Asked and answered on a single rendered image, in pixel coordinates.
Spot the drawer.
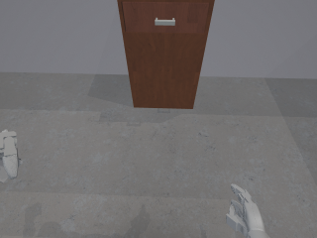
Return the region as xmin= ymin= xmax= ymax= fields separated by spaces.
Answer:
xmin=122 ymin=1 xmax=209 ymax=34

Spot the cabinet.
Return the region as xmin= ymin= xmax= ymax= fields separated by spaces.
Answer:
xmin=117 ymin=0 xmax=215 ymax=109

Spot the robot left hand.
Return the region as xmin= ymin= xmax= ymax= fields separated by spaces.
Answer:
xmin=0 ymin=129 xmax=23 ymax=183

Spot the handle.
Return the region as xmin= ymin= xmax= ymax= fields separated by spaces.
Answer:
xmin=155 ymin=18 xmax=175 ymax=26

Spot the robot right hand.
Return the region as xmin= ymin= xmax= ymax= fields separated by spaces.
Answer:
xmin=226 ymin=183 xmax=265 ymax=237

